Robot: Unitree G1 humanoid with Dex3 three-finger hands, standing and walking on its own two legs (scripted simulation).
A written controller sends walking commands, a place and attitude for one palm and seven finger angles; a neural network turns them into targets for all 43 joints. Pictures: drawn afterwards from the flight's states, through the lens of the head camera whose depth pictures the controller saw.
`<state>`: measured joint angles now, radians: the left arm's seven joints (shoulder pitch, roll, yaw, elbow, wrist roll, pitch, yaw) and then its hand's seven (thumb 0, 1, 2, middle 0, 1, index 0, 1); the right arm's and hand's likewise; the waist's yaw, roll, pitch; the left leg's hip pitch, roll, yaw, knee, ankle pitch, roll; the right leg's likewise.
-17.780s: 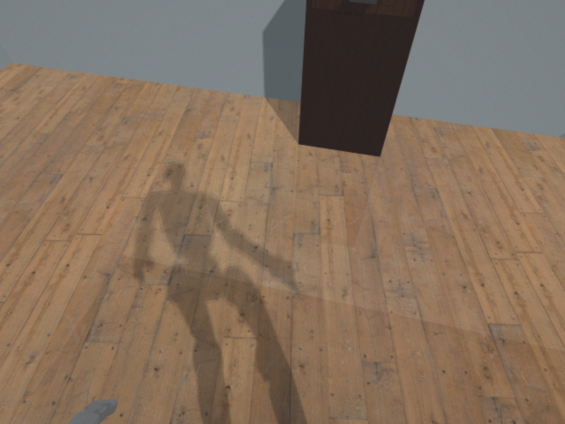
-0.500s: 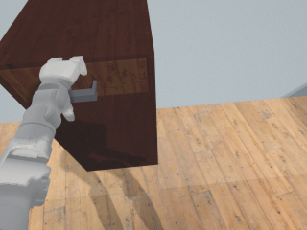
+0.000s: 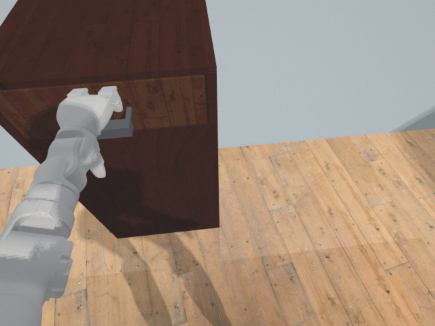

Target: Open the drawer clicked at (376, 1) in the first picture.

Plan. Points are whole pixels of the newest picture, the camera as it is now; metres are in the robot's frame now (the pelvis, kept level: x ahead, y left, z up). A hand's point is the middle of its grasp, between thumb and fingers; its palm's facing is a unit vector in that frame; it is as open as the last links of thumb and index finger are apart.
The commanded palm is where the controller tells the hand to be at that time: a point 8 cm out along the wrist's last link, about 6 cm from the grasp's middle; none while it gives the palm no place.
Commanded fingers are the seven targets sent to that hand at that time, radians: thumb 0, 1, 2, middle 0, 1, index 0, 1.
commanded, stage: lower the fingers behind the handle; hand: left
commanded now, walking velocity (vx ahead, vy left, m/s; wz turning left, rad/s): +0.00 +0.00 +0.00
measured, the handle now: (106, 121) +0.51 +0.24 +0.05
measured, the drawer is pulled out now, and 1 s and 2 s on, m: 0.00 0.00 0.00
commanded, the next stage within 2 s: lift the fingers back up to retry in 0.98 s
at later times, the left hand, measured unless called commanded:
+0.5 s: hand (101, 135) +0.47 +0.24 +0.06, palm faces -0.02 +0.00 -1.00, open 13.8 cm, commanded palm +0.45 +0.26 +0.09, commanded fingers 0.00 -0.50 0.30 -0.30 -1.20 -0.30 -1.20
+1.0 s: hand (101, 134) +0.47 +0.24 +0.06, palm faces -0.03 +0.02 -1.00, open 13.7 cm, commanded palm +0.45 +0.25 +0.09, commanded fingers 0.00 -0.50 0.30 -0.30 -1.20 -0.30 -1.20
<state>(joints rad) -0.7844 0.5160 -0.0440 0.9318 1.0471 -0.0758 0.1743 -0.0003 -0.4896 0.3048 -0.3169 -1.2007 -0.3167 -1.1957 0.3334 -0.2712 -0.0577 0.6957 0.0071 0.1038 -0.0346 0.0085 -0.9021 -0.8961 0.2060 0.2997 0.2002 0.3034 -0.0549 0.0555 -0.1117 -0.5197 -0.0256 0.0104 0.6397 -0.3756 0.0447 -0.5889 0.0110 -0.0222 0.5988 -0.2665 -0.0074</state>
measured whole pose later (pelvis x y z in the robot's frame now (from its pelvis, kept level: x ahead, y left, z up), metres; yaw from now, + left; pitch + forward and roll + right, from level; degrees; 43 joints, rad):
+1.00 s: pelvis -0.03 -0.01 -0.02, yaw -1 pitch +18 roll -1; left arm -0.93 0.60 -0.03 1.11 1.07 -0.06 0.24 0.00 -0.49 0.30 -0.30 -1.27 -0.32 -1.25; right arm 0.36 -0.28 -0.01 0.67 0.03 0.07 -0.06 0.01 -0.90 -0.90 0.21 0.30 0.20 0.30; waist -0.11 0.04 -0.11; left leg -0.70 -0.01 0.03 0.76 -0.38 0.04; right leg -0.77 0.02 -0.01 0.70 -0.25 -0.01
